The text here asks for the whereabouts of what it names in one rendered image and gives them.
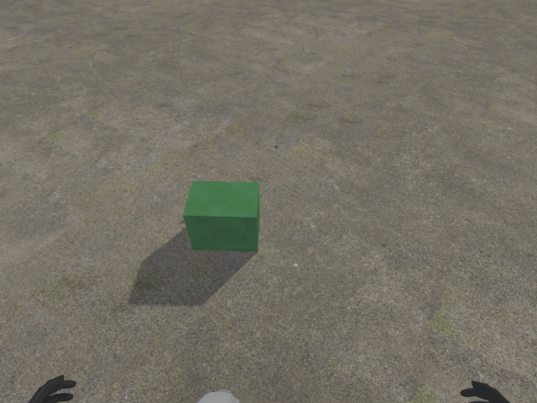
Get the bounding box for right robot hand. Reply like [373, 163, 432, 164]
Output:
[461, 381, 510, 403]

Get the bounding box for carton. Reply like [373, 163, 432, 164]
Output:
[183, 181, 260, 252]

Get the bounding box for left robot hand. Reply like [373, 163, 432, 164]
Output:
[29, 375, 76, 403]

